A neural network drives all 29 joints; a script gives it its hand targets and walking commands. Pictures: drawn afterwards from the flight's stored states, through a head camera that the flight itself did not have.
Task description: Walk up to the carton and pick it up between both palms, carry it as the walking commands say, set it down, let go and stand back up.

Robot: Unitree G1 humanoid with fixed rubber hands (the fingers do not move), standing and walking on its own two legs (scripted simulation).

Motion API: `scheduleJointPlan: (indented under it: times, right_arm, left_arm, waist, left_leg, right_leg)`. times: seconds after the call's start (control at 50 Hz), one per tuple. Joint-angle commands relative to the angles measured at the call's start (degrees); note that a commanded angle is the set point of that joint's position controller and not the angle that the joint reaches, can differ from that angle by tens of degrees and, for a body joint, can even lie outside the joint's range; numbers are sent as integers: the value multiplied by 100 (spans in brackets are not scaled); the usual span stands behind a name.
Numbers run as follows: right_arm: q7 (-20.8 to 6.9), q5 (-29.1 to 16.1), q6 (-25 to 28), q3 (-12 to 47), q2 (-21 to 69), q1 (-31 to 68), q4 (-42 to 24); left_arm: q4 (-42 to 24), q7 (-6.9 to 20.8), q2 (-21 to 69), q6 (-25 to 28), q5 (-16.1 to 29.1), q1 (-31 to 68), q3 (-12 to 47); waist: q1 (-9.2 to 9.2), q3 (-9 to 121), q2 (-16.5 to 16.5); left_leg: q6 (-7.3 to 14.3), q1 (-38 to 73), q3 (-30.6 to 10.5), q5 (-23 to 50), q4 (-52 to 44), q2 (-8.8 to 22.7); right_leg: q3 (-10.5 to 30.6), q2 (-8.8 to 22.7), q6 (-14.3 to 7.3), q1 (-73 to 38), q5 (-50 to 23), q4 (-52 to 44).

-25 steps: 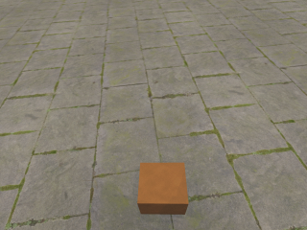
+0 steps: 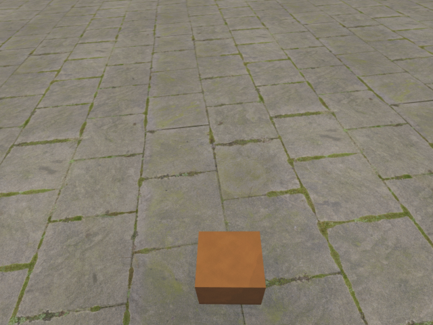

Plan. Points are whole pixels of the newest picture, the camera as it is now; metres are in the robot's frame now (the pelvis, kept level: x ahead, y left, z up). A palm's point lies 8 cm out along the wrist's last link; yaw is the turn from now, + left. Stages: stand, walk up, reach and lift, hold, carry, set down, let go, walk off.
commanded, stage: walk up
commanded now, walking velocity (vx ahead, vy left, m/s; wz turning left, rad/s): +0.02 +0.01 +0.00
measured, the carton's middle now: (229, 267) +0.51 +0.01 -0.67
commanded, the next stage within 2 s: stand in 1.24 s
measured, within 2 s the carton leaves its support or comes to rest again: neither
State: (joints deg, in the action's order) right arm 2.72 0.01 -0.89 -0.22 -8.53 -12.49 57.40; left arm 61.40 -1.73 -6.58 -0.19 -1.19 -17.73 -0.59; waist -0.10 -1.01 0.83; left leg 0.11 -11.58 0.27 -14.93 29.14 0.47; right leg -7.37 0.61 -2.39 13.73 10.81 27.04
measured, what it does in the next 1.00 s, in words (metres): steps on the spot: left foot, then right foot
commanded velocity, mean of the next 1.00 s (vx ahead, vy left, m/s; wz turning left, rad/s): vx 0.13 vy -0.01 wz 0.00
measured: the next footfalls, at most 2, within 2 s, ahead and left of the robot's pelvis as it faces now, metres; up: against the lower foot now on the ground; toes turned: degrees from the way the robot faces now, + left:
left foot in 0.34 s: +0.11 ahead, +0.15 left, +0.00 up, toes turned +1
right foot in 0.70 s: +0.17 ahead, -0.11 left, +0.00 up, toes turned -2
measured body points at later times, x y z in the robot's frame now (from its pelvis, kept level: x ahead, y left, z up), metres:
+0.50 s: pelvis +0.05 +0.05 +0.00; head +0.03 +0.08 +0.45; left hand +0.06 +0.28 -0.17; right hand +0.06 -0.17 -0.15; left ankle +0.03 +0.16 -0.74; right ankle +0.04 -0.08 -0.68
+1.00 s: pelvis +0.09 +0.01 +0.00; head +0.10 +0.01 +0.45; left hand +0.15 +0.24 -0.15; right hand +0.07 -0.20 -0.16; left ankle +0.07 +0.15 -0.74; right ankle +0.14 -0.10 -0.74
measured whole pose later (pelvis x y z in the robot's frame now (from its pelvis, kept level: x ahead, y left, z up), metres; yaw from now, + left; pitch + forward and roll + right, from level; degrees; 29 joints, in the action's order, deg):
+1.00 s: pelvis +0.09 +0.01 +0.00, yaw -2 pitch -1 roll +0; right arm 2.2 0.0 -0.3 -1.0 -7.9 -21.1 58.1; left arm 62.6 -1.5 -8.1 -0.1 -0.9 -10.8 -0.6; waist -0.1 -1.7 1.5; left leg -1.5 -10.5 2.2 -17.3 29.6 2.9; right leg -7.0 2.4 -1.0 16.3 11.1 28.7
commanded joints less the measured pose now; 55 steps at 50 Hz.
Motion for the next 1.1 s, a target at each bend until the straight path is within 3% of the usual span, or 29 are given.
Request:
scheduleJointPlan:
  times: [0.0,0.02,0.04,0.06,0.08,0.16,0.2,0.24,0.28,0.3,0.32,0.34,0.36,0.4,0.44,0.5,0.54,0.56,0.6,0.62,0.66,0.7,0.72,0.74,0.84,0.9,0.94,1.0,1.08]
  right_arm:
    - [-73,140,133,-68,-536,-723,51]
    - [-83,130,129,-216,-637,-868,292]
    - [-165,209,107,-363,-848,-801,65]
    - [-215,188,15,-448,-958,-335,-195]
    - [-250,209,-1,-417,-695,33,-403]
    - [-324,261,106,-437,-555,-293,-235]
    - [-370,215,125,-319,-372,-311,-239]
    - [-368,133,162,-224,-363,-565,-128]
    - [-280,69,247,-245,-419,-1229,235]
    - [-237,107,246,-298,-599,-1638,419]
    - [-175,207,252,-416,-1107,-2115,434]
    - [-111,218,237,-438,-1383,-1935,311]
    - [-98,190,213,-387,-1435,-1568,225]
    - [-68,76,304,-318,-1330,-1246,86]
    - [-99,42,404,-308,-1146,-1227,62]
    - [-67,87,471,-322,-1193,-1614,70]
    - [28,79,469,-272,-1077,-1668,76]
    - [43,71,436,-293,-978,-1363,25]
    - [61,108,335,-334,-1056,-1415,84]
    - [101,103,285,-376,-1114,-1522,100]
    - [42,36,228,-182,-570,-1493,196]
    - [20,10,212,-85,-55,-2017,114]
    - [6,-66,92,-156,-397,-1874,87]
    - [21,-39,61,-189,-364,-1695,65]
    - [-51,24,6,-180,-217,-1346,74]
    - [-51,84,111,-143,-290,-1365,155]
    - [-79,116,158,-159,-458,-1344,172]
    - [-81,110,196,-135,-494,-1167,189]
    - [-88,118,208,-107,-468,-1175,162]
  left_arm:
    - [-339,4,-640,26,-9,-224,-110]
    - [-204,8,-694,52,-114,-364,-181]
    - [-299,47,-1131,59,-162,-665,-248]
    - [-221,15,-1366,27,-170,-870,-336]
    - [-133,-50,-1605,42,-171,-1116,-404]
    - [-282,-90,-1363,208,-114,-736,-327]
    - [-330,-62,-1305,244,-114,-483,-324]
    - [-466,-9,-1335,197,-73,-56,-332]
    - [-384,21,-1155,127,-68,-188,-331]
    - [-422,45,-906,92,-74,-229,-247]
    - [-592,82,-558,55,-63,8,-130]
    - [-788,135,-435,2,-112,372,-136]
    - [-736,175,-547,-16,-42,317,-179]
    - [-499,255,-857,-73,0,190,-296]
    - [-442,325,-817,-65,-5,101,-306]
    - [-586,294,-847,-127,63,517,-293]
    - [-513,174,-758,-156,198,469,-232]
    - [-517,133,-704,-152,221,525,-160]
    - [-516,105,-694,-137,220,681,-104]
    - [-493,81,-771,-133,233,596,-141]
    - [-264,19,-897,46,153,-79,-150]
    - [-45,54,-1402,180,25,-387,-263]
    - [3,55,-1260,179,98,-259,-196]
    - [41,9,-1115,189,69,-258,-193]
    - [-55,-59,-983,106,90,338,-191]
    - [-183,-57,-878,70,143,603,-183]
    - [-213,-37,-744,17,121,502,-155]
    - [-116,-15,-615,24,100,295,-137]
    - [-132,1,-692,73,95,153,-180]
  waist:
    - [27,-493,-133]
    - [36,-534,-120]
    - [166,-121,-100]
    - [419,-580,-294]
    - [578,-644,-1270]
    - [280,-145,-650]
    - [198,127,-968]
    - [-157,203,-1506]
    - [-370,192,-723]
    - [-503,-105,47]
    - [-591,-449,1637]
    - [-522,-1030,1697]
    - [-399,-1269,1342]
    - [-185,-1435,396]
    - [-178,-1302,701]
    - [-300,-1270,635]
    - [-151,-1193,887]
    - [-133,-919,1197]
    - [-277,-464,1538]
    - [-253,-235,1452]
    - [91,439,1117]
    - [-31,960,-1135]
    - [2,861,-1624]
    - [15,584,-1343]
    - [-99,422,-897]
    - [-149,190,-458]
    - [-12,-33,-6]
    - [67,-130,406]
    - [78,-118,165]
  left_leg:
    - [166,-687,-586,-566,-1084,401]
    - [134,-820,-570,-1057,-967,545]
    - [175,-1367,-667,-2689,-559,483]
    - [-91,-2329,-210,-2443,404,179]
    - [-323,-2770,241,-1541,2099,97]
    - [-310,-2123,-33,-601,2493,527]
    - [-344,-1585,149,-602,1678,408]
    - [-282,-282,462,-821,784,332]
    - [-397,729,891,-217,-49,3]
    - [-282,917,372,-766,-483,360]
    - [53,698,-1720,-2592,-1816,1789]
    - [341,71,-2978,-3661,-2775,2565]
    - [542,-432,-3005,-3511,-2898,2601]
    - [396,-412,-2559,-2462,-2673,2336]
    - [364,-84,-1884,-1554,-2470,2031]
    - [520,282,-1769,376,-2163,2137]
    - [681,593,-1204,4241,-1413,2188]
    - [621,670,-612,5332,-1006,1871]
    - [576,955,-418,5713,-686,1620]
    - [588,1081,-601,5609,-479,1668]
    - [164,460,-194,3164,-85,812]
    - [-58,-677,26,-1186,705,222]
    - [-81,-376,29,-1710,1012,198]
    - [-124,-576,93,-1681,1205,200]
    - [-21,-387,100,-905,431,233]
    - [22,-13,38,856,-843,422]
    - [58,-184,-229,900,-1083,660]
    - [137,-528,-558,268,-1481,831]
    - [139,-621,-512,315,-1354,717]
  right_leg:
    - [1124,658,-4,18,1296,-1021]
    - [1073,720,94,78,1966,-996]
    - [1427,943,-39,-223,3261,-783]
    - [2339,1704,-273,-414,3706,-1378]
    - [3405,2735,-630,-634,4101,-2236]
    - [2574,2292,-504,-548,2886,-2233]
    - [1960,1926,-438,-430,2348,-1992]
    - [1119,1393,-294,512,2227,-1666]
    - [747,930,-165,995,2524,-729]
    - [503,686,-31,1601,2788,144]
    - [-59,180,231,2287,2451,1976]
    - [432,172,386,2637,2093,2797]
    - [676,382,407,2297,1715,2993]
    - [983,585,529,2213,818,3065]
    - [811,589,571,2021,562,3006]
    - [787,605,584,2110,497,2894]
    - [653,474,578,1919,908,2597]
    - [569,375,510,1464,1077,2048]
    - [200,74,462,988,1313,1062]
    - [207,60,422,723,1113,479]
    - [444,495,287,-1111,-1112,-1080]
    - [1714,2030,16,-2146,-4787,-311]
    - [1712,2017,-392,-1748,-4507,-428]
    - [1660,2019,-467,-1725,-4721,-468]
    - [1385,1637,-469,-1151,-2501,-896]
    - [796,998,-145,-670,-888,-655]
    - [632,701,44,-478,261,-704]
    - [424,512,117,-815,18,-440]
    - [540,575,84,-943,-46,-516]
